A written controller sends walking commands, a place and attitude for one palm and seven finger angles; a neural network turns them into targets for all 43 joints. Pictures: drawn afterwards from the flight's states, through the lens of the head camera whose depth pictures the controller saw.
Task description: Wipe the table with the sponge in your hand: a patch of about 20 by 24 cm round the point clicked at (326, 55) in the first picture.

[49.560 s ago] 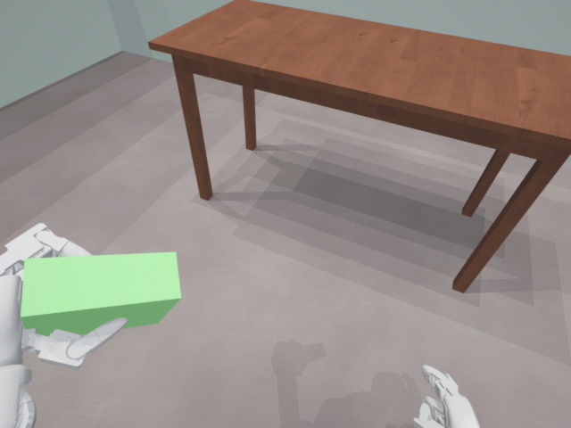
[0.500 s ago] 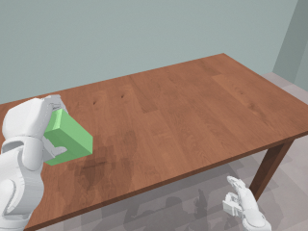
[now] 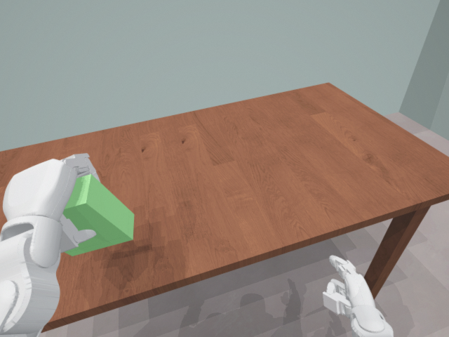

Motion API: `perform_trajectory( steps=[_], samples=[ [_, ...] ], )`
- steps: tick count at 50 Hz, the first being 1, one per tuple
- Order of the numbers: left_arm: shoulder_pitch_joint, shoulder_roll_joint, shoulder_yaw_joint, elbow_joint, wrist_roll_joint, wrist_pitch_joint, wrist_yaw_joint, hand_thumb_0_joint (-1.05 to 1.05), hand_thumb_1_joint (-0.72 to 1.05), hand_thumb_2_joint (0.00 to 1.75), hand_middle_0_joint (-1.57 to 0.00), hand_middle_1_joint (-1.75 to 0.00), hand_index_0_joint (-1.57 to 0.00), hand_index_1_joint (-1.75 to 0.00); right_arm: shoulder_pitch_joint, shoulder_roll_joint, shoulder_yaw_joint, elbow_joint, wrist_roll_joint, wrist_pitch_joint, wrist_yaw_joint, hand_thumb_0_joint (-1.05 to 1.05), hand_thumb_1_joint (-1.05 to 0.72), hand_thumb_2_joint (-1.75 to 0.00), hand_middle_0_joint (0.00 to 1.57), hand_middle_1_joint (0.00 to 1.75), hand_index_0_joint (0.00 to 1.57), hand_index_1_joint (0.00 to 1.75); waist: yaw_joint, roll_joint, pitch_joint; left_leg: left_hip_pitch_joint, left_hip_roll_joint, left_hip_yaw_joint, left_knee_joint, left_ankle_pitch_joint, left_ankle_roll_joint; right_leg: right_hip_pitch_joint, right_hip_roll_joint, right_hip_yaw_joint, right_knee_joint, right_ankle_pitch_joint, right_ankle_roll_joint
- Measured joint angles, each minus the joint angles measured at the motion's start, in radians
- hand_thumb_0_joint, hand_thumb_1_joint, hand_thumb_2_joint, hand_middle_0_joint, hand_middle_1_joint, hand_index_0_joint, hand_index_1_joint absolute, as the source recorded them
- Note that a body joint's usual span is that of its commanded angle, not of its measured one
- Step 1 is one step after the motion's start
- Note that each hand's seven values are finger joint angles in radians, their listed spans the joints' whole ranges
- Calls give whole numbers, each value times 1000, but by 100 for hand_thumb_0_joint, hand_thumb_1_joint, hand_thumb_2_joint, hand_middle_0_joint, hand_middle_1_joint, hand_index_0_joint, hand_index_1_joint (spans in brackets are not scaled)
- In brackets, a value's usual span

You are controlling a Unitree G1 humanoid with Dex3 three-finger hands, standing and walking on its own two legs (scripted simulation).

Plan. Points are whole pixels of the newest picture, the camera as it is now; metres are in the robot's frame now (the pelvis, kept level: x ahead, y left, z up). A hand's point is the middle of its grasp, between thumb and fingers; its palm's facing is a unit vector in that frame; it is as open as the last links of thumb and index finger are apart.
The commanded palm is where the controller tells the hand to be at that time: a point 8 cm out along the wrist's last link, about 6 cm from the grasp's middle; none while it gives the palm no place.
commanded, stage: bring the sponge back beside the body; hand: left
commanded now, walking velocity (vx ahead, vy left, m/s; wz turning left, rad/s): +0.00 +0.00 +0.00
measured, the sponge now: (89, 224) +0.22 +0.28 +0.13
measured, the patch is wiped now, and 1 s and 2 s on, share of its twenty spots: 0.95 0.95 0.95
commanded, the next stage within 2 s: step back with the hand held close in 0.82 s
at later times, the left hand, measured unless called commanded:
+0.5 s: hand (59, 228) +0.19 +0.28 +0.18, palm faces +0.26 -0.17 -0.95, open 9.4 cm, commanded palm +0.14 +0.28 +0.24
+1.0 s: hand (69, 222) +0.19 +0.27 +0.18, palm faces +0.33 -0.48 -0.81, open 9.4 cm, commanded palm +0.15 +0.29 +0.23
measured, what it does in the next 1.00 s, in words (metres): stands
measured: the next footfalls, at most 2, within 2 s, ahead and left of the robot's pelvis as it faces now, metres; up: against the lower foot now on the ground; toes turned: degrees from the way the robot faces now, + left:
none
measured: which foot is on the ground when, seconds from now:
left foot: down 0.00-1.00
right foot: down 0.00-1.00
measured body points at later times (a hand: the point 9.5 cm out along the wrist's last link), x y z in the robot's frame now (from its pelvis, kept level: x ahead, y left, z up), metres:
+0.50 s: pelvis +0.00 +0.00 +0.00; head -0.06 -0.04 +0.44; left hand +0.17 +0.29 +0.23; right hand +0.26 -0.18 -0.05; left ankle +0.03 +0.11 -0.74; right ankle +0.04 -0.09 -0.74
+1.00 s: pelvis -0.01 +0.00 +0.00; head -0.06 -0.03 +0.44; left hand +0.17 +0.29 +0.22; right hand +0.25 -0.18 -0.05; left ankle +0.03 +0.11 -0.74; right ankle +0.04 -0.09 -0.74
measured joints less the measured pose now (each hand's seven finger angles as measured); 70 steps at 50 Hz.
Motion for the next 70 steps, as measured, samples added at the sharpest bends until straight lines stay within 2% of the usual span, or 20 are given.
perform_trajectory(
  steps=[9, 15, 24, 48, 49, 50, 51, 52, 53, 55, 58, 61, 66, 70],
  samples=[
    [75, -4, 23, -32, -11, -6, 4, -1, -48, 106, -79, -138, -82, -142, 4, -8, -2, -5, -4, 1, 11, 2, -91, -90, 20, 30, 19, 29, 1, 3, -6, 0, 1, -1, 9, -3, 2, 5, 1, 0, -1, 2, 2],
    [89, -7, 13, -28, 0, -19, 8, -1, -48, 106, -79, -138, -82, -142, 8, -10, -7, -1, -5, -7, 2, 2, -91, -90, 20, 30, 19, 29, 11, 0, 2, 4, -1, -5, 12, -2, 3, 12, 0, -4, -2, 3, 3],
    [130, -9, 21, -51, 4, -42, 14, -1, -48, 106, -79, -138, -82, -142, 10, 1, -5, -3, -9, -14, 7, 2, -91, -90, 20, 30, 19, 29, 8, -2, 3, 15, -1, 0, 5, 1, 5, 21, -1, 1, -8, 7, 6],
    [114, -16, 18, -27, 6, -53, 28, -1, -48, 106, -79, -139, -82, -142, 9, 2, -1, -4, -8, -24, 2, 2, -91, -90, 20, 30, 20, 29, 7, -5, 8, 17, -4, -1, 0, 8, 7, 25, -3, 1, -13, 14, 8],
    [109, -35, 69, -19, -165, -97, 46, -1, -48, 106, -79, -139, -82, -142, 22, 3, -3, -30, -10, -18, 2, 2, -91, -90, 20, 30, 20, 29, 0, -5, 3, -3, -5, -10, 17, -8, 11, 15, -3, -7, -15, 15, 9],
    [110, -53, 127, -5, -348, -170, 64, -1, -48, 106, -79, -139, -82, -142, 40, 7, -2, -59, -18, -25, 2, 2, -91, -90, 20, 30, 20, 30, -12, -11, -6, -35, -6, -22, 43, -35, 16, -4, -3, -18, -16, 16, 10],
    [119, -66, 173, 4, -488, -242, 83, -1, -48, 106, -79, -139, -82, -142, 60, 13, 2, -83, -25, -35, 3, 2, -91, -90, 20, 30, 20, 30, -28, -21, -15, -70, -6, -33, 69, -62, 21, -26, -2, -29, -14, 17, 9],
    [135, -80, 208, -4, -588, -304, 101, -1, -48, 106, -79, -139, -82, -142, 79, 20, 6, -103, -31, -45, 5, 2, -91, -90, 20, 30, 20, 30, -45, -34, -19, -100, -2, -39, 90, -74, 24, -47, 1, -40, -9, 16, 7],
    [156, -92, 238, -28, -659, -357, 120, -1, -48, 106, -79, -139, -82, -142, 96, 26, 10, -117, -36, -53, 7, 2, -91, -90, 20, 30, 20, 30, -62, -48, -18, -123, 3, -42, 103, -67, 23, -66, 4, -47, 0, 14, 6],
    [201, -116, 283, -95, -748, -454, 153, -1, -48, 106, -79, -139, -82, -142, 128, 32, 13, -123, -44, -60, 8, 2, -91, -90, 20, 30, 20, 30, -92, -72, -9, -154, 12, -43, 118, -18, 10, -99, 9, -56, 29, 2, 5],
    [263, -144, 331, -182, -805, -563, 185, -2, -48, 106, -79, -139, -82, -142, 179, 34, -3, -95, -52, -56, 6, 1, -91, -90, 20, 30, 20, 30, -123, -105, -8, -190, 5, -38, 147, -40, 4, -139, 1, -53, 67, -19, 14],
    [285, -143, 378, -208, -816, -631, 205, -2, -48, 106, -79, -139, -83, -142, 230, 26, -28, -55, -55, -54, 1, 2, -91, -90, 20, 30, 20, 30, -138, -118, -11, -219, -7, -32, 160, -50, 15, -173, -11, -49, 90, -30, 25],
    [271, -128, 441, -163, -811, -667, 226, -2, -49, 106, -79, -139, -83, -142, 273, 19, -55, -9, -52, -57, -2, 2, -91, -90, 20, 30, 20, 30, -149, -120, -3, -248, -20, -17, 171, -48, 29, -211, -24, -36, 118, -35, 39],
    [277, -139, 450, -150, -799, -666, 232, -2, -49, 106, -79, -139, -82, -143, 271, 30, -58, -10, -56, -75, 1, 2, -91, -90, 20, 30, 20, 30, -158, -124, 3, -260, -25, 0, 174, -44, 36, -235, -29, -20, 139, -36, 46]
  ],
)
